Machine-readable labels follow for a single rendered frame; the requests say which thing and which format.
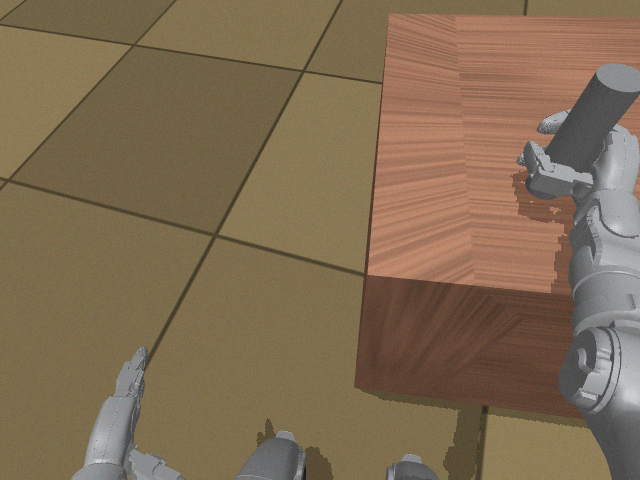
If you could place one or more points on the left robot arm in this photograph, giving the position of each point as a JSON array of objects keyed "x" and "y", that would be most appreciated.
[{"x": 101, "y": 471}]

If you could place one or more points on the can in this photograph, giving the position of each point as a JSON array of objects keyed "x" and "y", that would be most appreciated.
[{"x": 609, "y": 94}]

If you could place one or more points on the right robot arm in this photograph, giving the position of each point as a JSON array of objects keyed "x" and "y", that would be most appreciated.
[{"x": 601, "y": 373}]

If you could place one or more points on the left robot hand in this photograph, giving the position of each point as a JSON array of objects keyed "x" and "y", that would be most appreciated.
[{"x": 112, "y": 437}]

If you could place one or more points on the right robot hand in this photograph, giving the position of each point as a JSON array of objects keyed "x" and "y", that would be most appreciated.
[{"x": 614, "y": 165}]

